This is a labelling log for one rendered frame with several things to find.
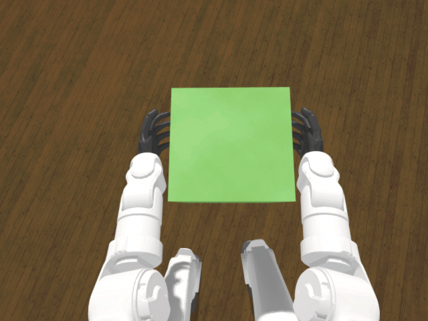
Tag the carton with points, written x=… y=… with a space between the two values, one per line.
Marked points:
x=231 y=145

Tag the right robot forearm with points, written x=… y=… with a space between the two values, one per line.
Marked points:
x=327 y=242

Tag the left robot upper arm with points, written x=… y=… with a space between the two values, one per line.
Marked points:
x=137 y=295

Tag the right robot hand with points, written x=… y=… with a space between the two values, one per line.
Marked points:
x=311 y=138

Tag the left robot hand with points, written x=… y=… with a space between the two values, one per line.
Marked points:
x=149 y=140

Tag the right robot upper arm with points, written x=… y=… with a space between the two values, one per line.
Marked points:
x=326 y=295

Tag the left robot foot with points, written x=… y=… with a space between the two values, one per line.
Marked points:
x=193 y=303

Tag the robot left thigh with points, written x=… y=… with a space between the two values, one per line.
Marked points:
x=182 y=279

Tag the left robot forearm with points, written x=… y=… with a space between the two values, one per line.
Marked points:
x=137 y=240

